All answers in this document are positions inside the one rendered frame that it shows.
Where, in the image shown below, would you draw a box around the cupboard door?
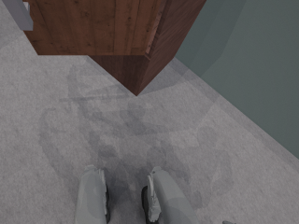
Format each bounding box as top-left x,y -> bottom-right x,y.
22,0 -> 162,56

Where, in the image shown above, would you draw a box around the robot right shin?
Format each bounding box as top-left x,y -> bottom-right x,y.
147,166 -> 162,222

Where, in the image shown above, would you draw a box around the robot right thigh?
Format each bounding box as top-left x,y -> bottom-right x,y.
146,170 -> 201,224

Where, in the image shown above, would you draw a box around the handle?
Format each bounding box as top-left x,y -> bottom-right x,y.
2,0 -> 34,31

